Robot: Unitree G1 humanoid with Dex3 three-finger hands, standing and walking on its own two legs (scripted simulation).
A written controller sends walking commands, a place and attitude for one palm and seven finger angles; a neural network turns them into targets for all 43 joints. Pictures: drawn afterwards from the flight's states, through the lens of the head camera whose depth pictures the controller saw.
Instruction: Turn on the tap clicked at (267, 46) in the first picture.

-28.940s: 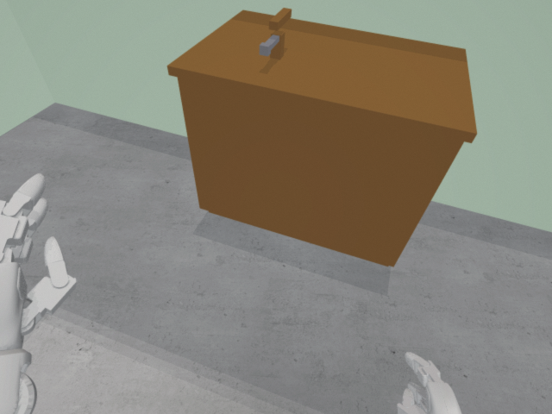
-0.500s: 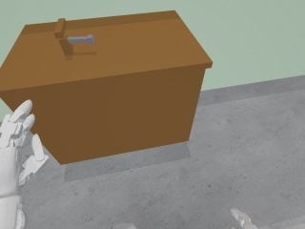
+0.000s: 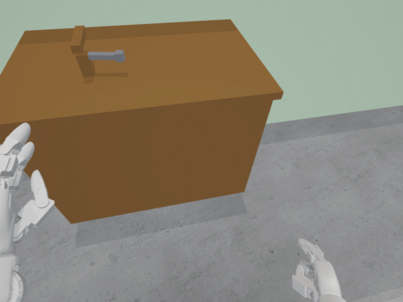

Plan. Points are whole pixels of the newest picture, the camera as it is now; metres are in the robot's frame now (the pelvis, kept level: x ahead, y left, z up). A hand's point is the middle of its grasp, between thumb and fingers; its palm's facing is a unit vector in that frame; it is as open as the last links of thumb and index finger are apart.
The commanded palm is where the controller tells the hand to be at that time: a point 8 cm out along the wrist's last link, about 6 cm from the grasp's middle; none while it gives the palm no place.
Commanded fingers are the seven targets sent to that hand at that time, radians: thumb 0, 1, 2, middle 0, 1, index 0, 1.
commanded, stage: stop stepping back and stand still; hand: left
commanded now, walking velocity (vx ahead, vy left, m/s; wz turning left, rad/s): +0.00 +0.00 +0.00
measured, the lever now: (119, 56) +0.79 +0.33 +0.07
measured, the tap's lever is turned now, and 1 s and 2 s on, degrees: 80 80 80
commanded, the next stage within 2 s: stand and check the lever's angle in 0.34 s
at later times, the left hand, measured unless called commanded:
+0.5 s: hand (33, 203) +0.21 +0.26 +0.16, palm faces +0.40 -0.85 -0.34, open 7.5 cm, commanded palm +0.16 +0.30 +0.18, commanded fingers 0.00 0.90 0.90 -0.20 -0.30 -0.20 -0.30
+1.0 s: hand (41, 204) +0.21 +0.25 +0.16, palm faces +0.40 -0.85 -0.35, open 7.4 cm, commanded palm +0.16 +0.29 +0.18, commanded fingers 0.00 0.90 0.90 -0.20 -0.30 -0.20 -0.30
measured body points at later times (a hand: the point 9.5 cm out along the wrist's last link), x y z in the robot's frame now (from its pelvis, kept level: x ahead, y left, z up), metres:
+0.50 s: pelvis -0.01 +0.02 +0.00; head +0.00 +0.03 +0.45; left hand +0.18 +0.31 +0.18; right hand +0.16 -0.21 -0.08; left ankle +0.01 +0.12 -0.74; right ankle +0.00 -0.11 -0.74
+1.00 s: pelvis +0.00 +0.01 +0.00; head +0.00 +0.01 +0.45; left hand +0.18 +0.29 +0.18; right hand +0.17 -0.22 -0.08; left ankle +0.01 +0.12 -0.74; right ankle +0.00 -0.11 -0.74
